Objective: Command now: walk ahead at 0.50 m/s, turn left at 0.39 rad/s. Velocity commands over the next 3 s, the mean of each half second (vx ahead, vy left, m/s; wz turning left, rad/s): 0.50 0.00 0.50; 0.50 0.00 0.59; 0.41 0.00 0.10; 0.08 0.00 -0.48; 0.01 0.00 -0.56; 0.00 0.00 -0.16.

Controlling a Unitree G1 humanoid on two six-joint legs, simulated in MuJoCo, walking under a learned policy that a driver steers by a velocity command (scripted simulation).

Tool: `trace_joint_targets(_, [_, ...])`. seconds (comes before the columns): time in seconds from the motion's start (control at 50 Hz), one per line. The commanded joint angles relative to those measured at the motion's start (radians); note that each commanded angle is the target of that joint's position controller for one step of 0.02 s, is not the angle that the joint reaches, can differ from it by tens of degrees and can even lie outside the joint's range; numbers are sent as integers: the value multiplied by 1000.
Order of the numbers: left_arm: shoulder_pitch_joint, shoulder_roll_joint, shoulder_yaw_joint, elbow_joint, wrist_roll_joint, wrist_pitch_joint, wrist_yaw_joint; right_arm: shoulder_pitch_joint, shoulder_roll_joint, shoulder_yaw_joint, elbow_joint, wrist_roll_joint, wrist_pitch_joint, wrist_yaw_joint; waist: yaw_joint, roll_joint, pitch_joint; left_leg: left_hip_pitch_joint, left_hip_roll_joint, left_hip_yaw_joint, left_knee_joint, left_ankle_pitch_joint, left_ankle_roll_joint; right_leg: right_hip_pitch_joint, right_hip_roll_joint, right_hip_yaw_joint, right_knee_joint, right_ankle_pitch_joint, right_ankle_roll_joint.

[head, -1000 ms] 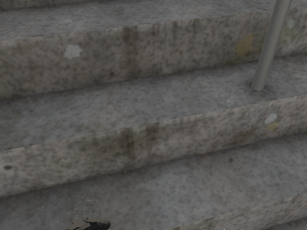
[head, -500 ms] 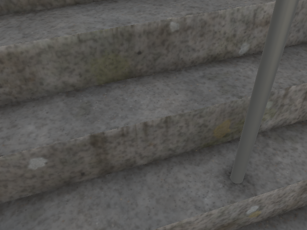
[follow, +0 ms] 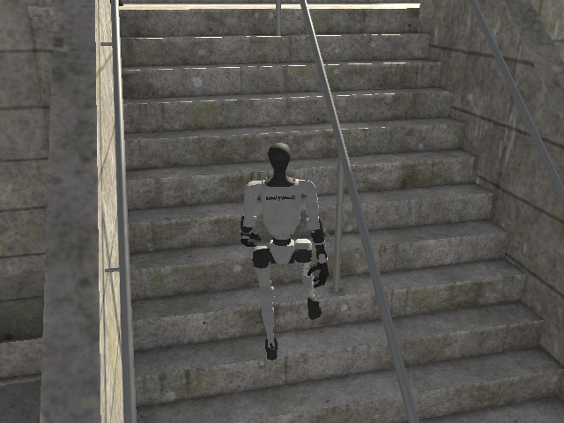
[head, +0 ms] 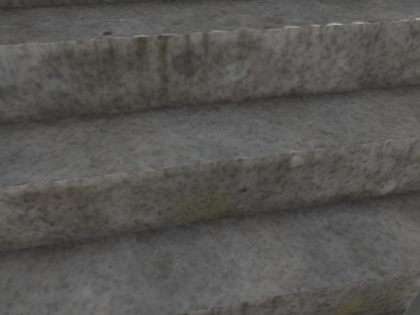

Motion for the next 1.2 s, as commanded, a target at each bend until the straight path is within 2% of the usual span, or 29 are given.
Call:
trace_joint_targets(0.02, [57,-80,-71,-55,13,8,5,-285,70,40,-125,-7,-41,1,152,-4,163,-285,122,-161,-462,286,61,-29,-38,-121,-133,132,62])
trace_joint_targets(0.08, [-51,-129,-87,-73,24,17,40,-50,-5,19,-67,-11,-39,-10,37,46,140,-15,178,-330,-504,259,130,-274,-81,-213,138,12,134])
trace_joint_targets(0.14, [-263,-151,-106,-155,-4,-12,12,155,49,19,-48,-8,-13,-34,-95,62,183,369,232,-472,-488,225,106,-656,-136,-196,155,-113,164])
trace_joint_targets(0.2, [-526,-175,-129,-291,-5,-34,0,311,73,13,-44,22,0,-66,-188,124,210,322,265,-539,-593,261,138,-598,-144,-247,-134,-105,213])
trace_joint_targets(0.26, [-608,-217,-155,-399,27,-26,4,268,9,-19,-39,55,-1,-108,-116,233,146,186,292,-433,-846,657,178,-90,-118,-323,-516,-274,172])
trace_joint_targets(0.28, [-486,-138,-109,-376,3,-33,7,136,-11,-17,-74,64,-27,-96,-8,284,46,120,206,-293,-784,1234,152,327,-28,-425,-772,-323,120])
trace_joint_targets(0.3, [-323,-75,-55,-323,4,-33,28,173,-36,-7,-33,23,-53,-81,53,311,-187,136,228,-239,-625,2013,163,687,60,-451,-648,-260,89])
trace_joint_targets(0.32, [-77,75,5,-262,5,-17,27,90,-184,-52,-63,45,-71,-75,187,444,-236,375,244,-269,-405,2234,150,703,29,-263,-884,-488,71])
trace_joint_targets(0.34, [134,192,52,-204,8,-2,24,-58,-256,-81,-114,39,-85,-80,294,373,-287,304,243,-323,-178,2197,141,908,-32,-35,-1043,-594,32])
trace_joint_targets(0.36, [287,264,82,-124,43,11,21,-113,-165,-67,-163,13,-107,-55,271,11,-411,36,139,-290,85,1873,165,1208,-225,324,-1264,-470,-51])
trace_joint_targets(0.38, [394,263,91,-65,60,52,47,-201,42,-29,-213,-14,-120,-19,265,-362,-418,-330,-81,-345,573,543,118,1349,-432,877,-1770,-548,-176])
trace_joint_targets(0.4, [365,141,64,7,40,76,73,-346,52,-35,-301,-1,-127,40,236,-241,-291,-475,-79,-421,1085,405,96,1160,-456,980,-1849,-705,-124])
trace_joint_targets(0.44, [199,-88,6,152,23,75,82,-461,136,2,-453,41,-77,53,41,-83,157,-756,-18,-314,1424,292,133,759,-406,511,-1754,-700,-54])
trace_joint_targets(0.48, [75,-190,-19,220,38,53,56,-265,138,19,-441,54,-35,45,-135,38,221,-713,47,-323,1412,309,144,595,-345,133,-1734,-477,100])
trace_joint_targets(0.56, [27,-56,-13,218,62,53,26,-347,145,57,-489,80,1,-10,-175,1,281,-824,33,-220,1523,401,61,498,-312,-264,-1889,-158,98])
trace_joint_targets(0.6, [127,-34,-25,225,35,43,31,-369,134,60,-506,76,10,-28,-151,-9,279,-1001,32,-231,1642,411,35,636,-302,-299,-1892,-102,106])
trace_joint_targets(0.68, [264,88,9,188,20,54,45,-575,53,57,-621,63,-7,-10,-59,-16,202,-1044,118,-140,1294,431,-12,840,-259,-384,-1957,-83,94])
trace_joint_targets(0.72, [401,126,24,209,3,59,82,-719,77,74,-703,59,9,-9,6,-85,158,-1100,185,-61,1237,358,-34,1024,-291,-344,-2029,-40,78])
trace_joint_targets(0.76, [392,209,60,201,-38,76,108,-926,122,125,-783,76,0,19,43,-148,142,-656,232,69,671,164,4,887,-292,-428,-2228,135,36])
trace_joint_targets(0.8, [490,266,61,220,-26,48,93,-745,25,58,-703,87,14,5,-6,-219,-37,-258,15,244,619,9,46,1048,-338,-437,-2008,1315,-23])
trace_joint_targets(0.82, [419,350,80,189,-24,43,89,-524,-82,7,-667,64,17,3,-127,-324,-164,-168,-53,184,453,-112,86,1228,-338,-420,-1775,1755,-10])
trace_joint_targets(0.84, [319,388,94,140,-26,17,76,-346,-187,-32,-637,19,29,5,-207,-346,-279,13,-44,-52,302,-134,127,1209,-351,-371,-1538,1732,9])
trace_joint_targets(0.86, [222,318,86,46,-14,-27,42,-116,-350,-97,-572,11,49,-20,-247,22,-393,376,175,-662,-19,-128,260,758,-236,-280,-1175,1299,64])
trace_joint_targets(0.88, [136,212,76,50,3,-47,12,-79,-420,-126,-518,-4,64,-62,-220,260,-471,528,296,-1211,-543,-471,303,421,33,-133,-627,70,130])
trace_joint_targets(0.9, [124,114,84,52,-1,-48,-19,-87,-322,-87,-455,-16,46,-64,-155,175,-462,445,356,-1252,-612,-432,164,325,16,76,-154,0,117])
trace_joint_targets(0.94, [-124,-76,12,-160,39,-30,-8,-152,-115,-44,-347,9,11,-31,-46,97,-35,106,252,-873,-441,-349,37,55,-12,17,122,3,42])
trace_joint_targets(1.0, [63,-154,-54,-172,35,-35,-16,-257,30,-8,-272,17,-11,14,112,-13,100,-45,133,-466,-323,0,-87,-65,-55,5,165,76,1])
trace_joint_targets(1.08, [46,-141,-84,-164,-16,-5,32,-220,39,25,-212,-37,-2,16,123,69,148,-134,145,-270,-371,221,-93,-248,-20,-31,280,91,40])
trace_joint_targets(1.2, [-366,-197,-143,-280,14,14,59,43,-20,30,-82,6,2,-37,-47,166,189,-111,179,-309,-638,333,-35,-369,-14,-299,31,96,125])
Next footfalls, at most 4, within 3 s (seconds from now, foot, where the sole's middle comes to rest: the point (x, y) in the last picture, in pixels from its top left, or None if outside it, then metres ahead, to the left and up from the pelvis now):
0.34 right None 0.36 -0.12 -0.53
0.82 left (108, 282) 0.50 0.26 -0.33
1.44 right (112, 135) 0.78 0.28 -0.12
1.84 left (9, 157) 0.69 0.49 -0.12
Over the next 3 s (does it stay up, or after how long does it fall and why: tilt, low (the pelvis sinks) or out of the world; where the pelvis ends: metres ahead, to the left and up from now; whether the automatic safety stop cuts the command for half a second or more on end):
stays up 0.69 0.38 0.65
